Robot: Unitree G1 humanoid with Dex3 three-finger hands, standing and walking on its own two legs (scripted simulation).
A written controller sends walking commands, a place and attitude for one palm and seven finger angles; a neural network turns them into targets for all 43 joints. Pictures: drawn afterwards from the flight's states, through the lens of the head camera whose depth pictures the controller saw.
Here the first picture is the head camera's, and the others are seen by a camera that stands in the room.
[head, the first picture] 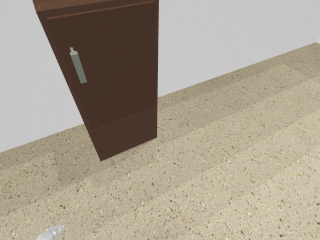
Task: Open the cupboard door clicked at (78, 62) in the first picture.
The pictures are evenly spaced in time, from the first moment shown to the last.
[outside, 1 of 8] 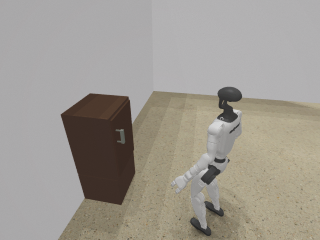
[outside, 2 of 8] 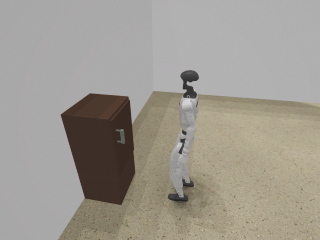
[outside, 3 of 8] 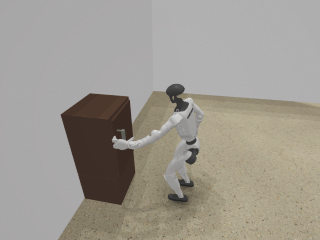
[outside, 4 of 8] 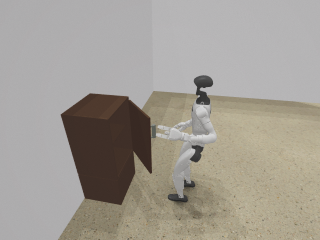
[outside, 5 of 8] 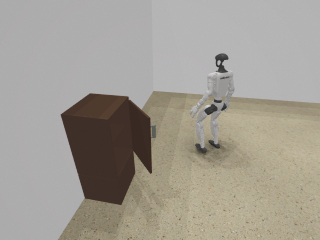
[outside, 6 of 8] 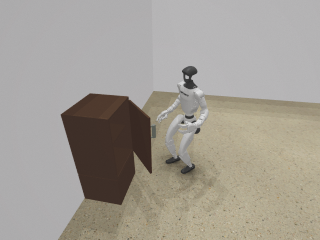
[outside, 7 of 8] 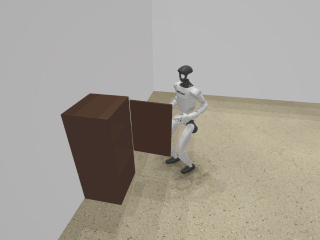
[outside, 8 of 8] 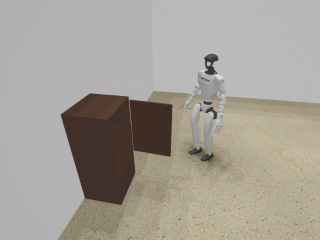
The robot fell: no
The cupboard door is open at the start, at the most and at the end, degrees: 0 89 87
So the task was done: yes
